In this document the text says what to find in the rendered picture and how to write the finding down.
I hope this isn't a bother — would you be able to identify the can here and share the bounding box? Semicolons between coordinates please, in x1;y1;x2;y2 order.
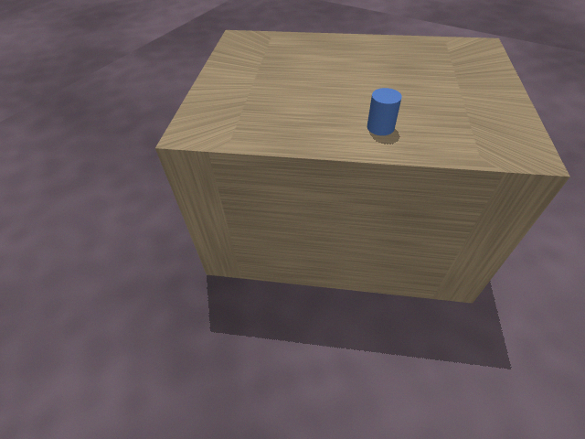
367;88;402;135

